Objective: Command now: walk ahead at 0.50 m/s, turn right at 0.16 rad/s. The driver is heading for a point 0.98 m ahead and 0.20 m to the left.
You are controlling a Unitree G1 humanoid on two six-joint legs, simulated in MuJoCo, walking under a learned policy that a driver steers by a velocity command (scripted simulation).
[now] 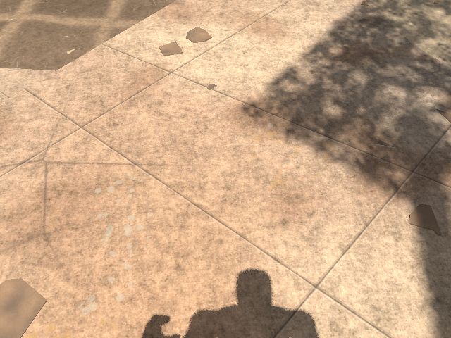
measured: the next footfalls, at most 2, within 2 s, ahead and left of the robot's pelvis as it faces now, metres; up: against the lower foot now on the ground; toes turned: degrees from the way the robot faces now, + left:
right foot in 0.20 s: +0.27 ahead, -0.15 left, +0.00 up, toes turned +0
left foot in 0.72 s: +0.51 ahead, +0.14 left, +0.00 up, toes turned +20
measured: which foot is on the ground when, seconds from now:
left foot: down 0.00-0.20, up 0.22-0.70, down 0.72-1.00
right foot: up 0.00-0.18, down 0.20-0.72, up 0.74-1.00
